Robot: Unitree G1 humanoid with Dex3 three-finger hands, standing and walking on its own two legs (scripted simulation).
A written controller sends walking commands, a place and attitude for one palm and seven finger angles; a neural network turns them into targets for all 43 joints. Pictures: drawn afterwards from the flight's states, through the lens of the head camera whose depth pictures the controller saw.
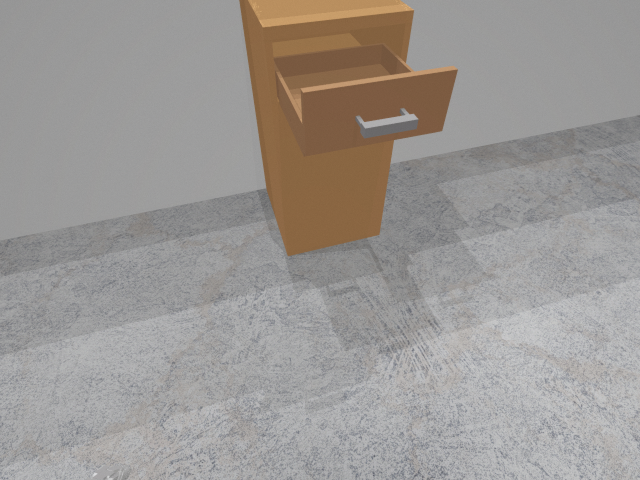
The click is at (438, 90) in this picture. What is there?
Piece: drawer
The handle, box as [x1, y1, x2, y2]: [355, 108, 418, 137]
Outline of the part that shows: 418,119 413,114 409,114 403,108 400,109 400,113 402,115 401,116 364,122 359,115 355,116 355,119 361,128 360,132 364,137 416,128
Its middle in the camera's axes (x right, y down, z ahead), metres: +0.15 -0.27 +0.88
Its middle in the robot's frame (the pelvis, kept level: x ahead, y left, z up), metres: +0.85 -0.11 +0.01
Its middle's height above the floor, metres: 0.78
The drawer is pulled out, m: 0.29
